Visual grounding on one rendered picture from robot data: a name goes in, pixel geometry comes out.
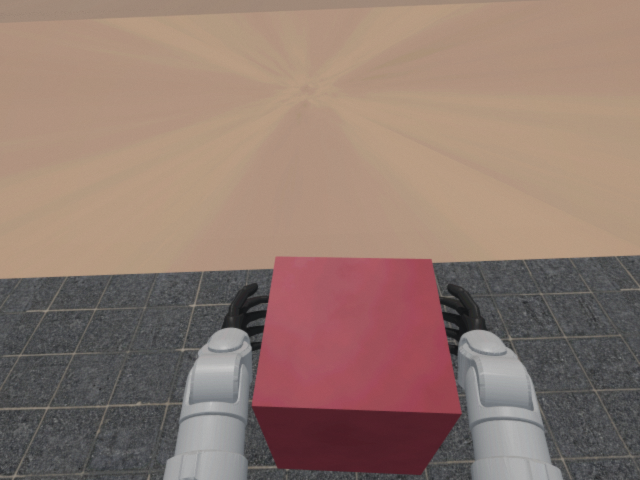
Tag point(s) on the carton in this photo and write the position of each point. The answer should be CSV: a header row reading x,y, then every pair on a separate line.
x,y
354,372

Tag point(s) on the robot left hand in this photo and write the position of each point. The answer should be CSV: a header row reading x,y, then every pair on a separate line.
x,y
237,316

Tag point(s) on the left robot forearm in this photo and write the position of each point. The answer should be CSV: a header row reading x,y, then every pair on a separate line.
x,y
213,419

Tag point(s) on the robot right hand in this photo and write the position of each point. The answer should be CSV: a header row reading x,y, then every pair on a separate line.
x,y
469,318

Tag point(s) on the right robot forearm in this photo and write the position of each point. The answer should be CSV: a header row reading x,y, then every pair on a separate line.
x,y
503,412

